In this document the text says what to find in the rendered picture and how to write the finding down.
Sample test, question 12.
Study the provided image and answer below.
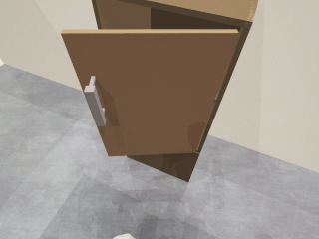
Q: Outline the handle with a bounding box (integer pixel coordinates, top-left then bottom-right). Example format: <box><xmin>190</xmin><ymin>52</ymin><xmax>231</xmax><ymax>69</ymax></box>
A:
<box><xmin>84</xmin><ymin>76</ymin><xmax>106</xmax><ymax>126</ymax></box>

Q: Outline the cupboard door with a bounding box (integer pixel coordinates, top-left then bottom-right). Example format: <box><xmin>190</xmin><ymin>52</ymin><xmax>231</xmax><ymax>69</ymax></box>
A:
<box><xmin>61</xmin><ymin>29</ymin><xmax>239</xmax><ymax>157</ymax></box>

